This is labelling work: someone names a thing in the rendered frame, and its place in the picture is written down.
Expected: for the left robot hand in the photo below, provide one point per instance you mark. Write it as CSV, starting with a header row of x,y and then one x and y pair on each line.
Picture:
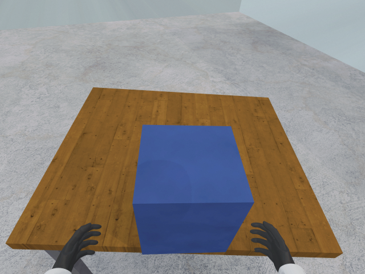
x,y
71,253

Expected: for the table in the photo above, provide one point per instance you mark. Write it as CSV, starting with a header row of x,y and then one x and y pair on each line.
x,y
91,178

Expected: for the right robot hand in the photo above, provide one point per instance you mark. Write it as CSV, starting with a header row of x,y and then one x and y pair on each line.
x,y
277,251

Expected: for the carton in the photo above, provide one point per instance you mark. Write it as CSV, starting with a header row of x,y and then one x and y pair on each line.
x,y
191,191

